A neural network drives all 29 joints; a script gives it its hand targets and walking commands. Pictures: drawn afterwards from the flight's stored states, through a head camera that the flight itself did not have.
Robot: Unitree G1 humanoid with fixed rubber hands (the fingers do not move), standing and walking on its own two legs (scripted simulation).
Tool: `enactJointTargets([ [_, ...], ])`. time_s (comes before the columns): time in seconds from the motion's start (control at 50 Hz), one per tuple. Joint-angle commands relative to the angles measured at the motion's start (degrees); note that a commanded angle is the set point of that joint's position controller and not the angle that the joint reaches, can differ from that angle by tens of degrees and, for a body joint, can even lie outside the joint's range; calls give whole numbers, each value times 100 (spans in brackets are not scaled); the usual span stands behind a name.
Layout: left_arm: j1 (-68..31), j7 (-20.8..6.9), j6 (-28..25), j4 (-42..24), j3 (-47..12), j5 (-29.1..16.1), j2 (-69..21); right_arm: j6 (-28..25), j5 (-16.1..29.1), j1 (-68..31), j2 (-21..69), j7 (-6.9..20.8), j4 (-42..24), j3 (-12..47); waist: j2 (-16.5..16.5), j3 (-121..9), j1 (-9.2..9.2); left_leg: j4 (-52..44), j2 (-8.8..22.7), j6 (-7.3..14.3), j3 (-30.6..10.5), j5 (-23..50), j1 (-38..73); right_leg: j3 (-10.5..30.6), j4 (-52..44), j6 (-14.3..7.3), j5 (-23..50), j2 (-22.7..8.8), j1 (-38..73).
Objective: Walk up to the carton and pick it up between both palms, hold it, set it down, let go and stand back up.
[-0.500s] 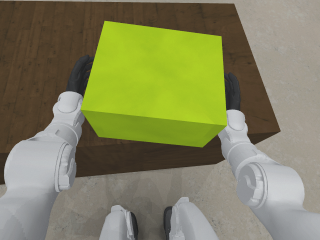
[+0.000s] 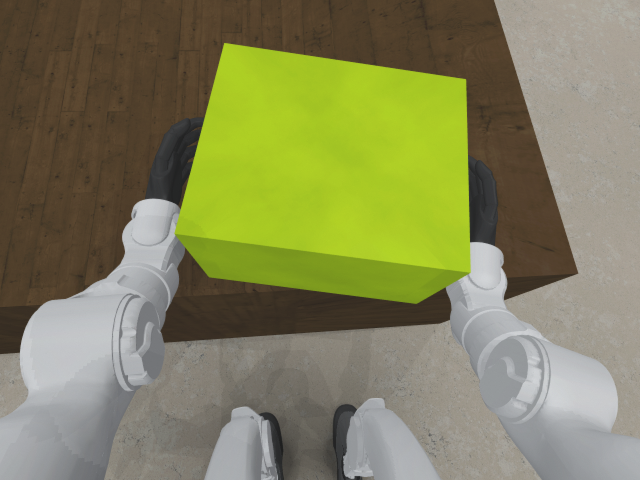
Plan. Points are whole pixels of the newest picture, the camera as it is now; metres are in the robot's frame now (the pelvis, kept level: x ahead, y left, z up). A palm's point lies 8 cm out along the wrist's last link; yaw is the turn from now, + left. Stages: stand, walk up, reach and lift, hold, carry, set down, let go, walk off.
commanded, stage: reach and lift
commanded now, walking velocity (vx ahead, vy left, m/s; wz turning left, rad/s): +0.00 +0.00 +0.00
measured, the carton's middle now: (328, 184) +0.48 -0.03 -0.04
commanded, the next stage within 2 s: none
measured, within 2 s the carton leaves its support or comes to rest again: leaves its support in 1.12 s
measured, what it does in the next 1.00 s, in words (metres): stands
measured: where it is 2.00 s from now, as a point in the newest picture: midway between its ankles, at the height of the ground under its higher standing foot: (309, 470)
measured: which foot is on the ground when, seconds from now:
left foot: down 0.00-1.00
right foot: down 0.00-1.00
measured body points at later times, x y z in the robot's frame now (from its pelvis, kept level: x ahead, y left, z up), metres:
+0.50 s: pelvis +0.00 +0.00 +0.02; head +0.21 +0.00 +0.41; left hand +0.48 +0.17 -0.02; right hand +0.43 -0.21 -0.03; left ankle +0.03 +0.09 -0.65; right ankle +0.03 -0.11 -0.65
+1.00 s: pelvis +0.01 +0.01 +0.03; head +0.20 +0.01 +0.43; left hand +0.46 +0.17 -0.02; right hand +0.42 -0.21 -0.03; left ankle +0.03 +0.09 -0.65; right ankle +0.03 -0.11 -0.65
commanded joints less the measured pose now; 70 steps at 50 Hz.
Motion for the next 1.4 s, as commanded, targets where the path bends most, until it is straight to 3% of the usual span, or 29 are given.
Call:
enactJointTargets([
  [0.0,-2053,-670,-237,-122,-794,771,-2938,-277,-969,-2285,3276,764,509,1425,551,-4317,108,-238,-194,-548,-63,3160,3728,181,-678,58,2675,97,2109],
  [0.26,-1677,-583,-597,-276,-1176,612,-2999,-640,-969,-2166,2950,817,714,1602,447,-4615,225,-628,-179,-591,-59,3331,4035,153,-1142,70,2668,243,2170],
  [0.48,-1368,-614,-636,-352,-1671,200,-3079,-536,-713,-2036,2871,814,728,1979,294,-4721,87,-860,-245,-599,-139,3367,3920,241,-1387,154,3047,322,2677],
  [0.84,-813,-575,-500,-685,-2374,-263,-3398,-297,-136,-1803,2812,899,306,2788,372,-4989,-42,-872,-273,-685,-378,4091,4261,323,-1469,224,3763,470,3103],
  [1.04,-896,-493,-312,-1453,-3001,-747,-3850,201,356,-1807,3175,961,-741,3448,545,-5360,-171,-907,-311,-736,-550,4257,4533,382,-1431,274,3791,531,3427],
  [1.18,-1047,-332,-200,-2498,-3436,-1151,-4280,594,735,-1914,3475,1104,-1778,3987,640,-5436,-153,-1082,-298,-800,-704,4355,4921,393,-1502,264,3339,612,3496],
  [1.28,-1197,-171,-26,-3487,-3829,-1496,-4568,968,958,-2003,3659,1231,-2681,4309,616,-5355,-154,-1380,-271,-799,-805,4017,5030,430,-1637,228,2757,626,3550],
  [1.38,-1427,-50,209,-4378,-4194,-1795,-4694,1476,1099,-1911,3848,1286,-3485,4571,448,-5067,-233,-1798,-271,-703,-900,3150,4861,512,-1780,209,2134,566,3772],
])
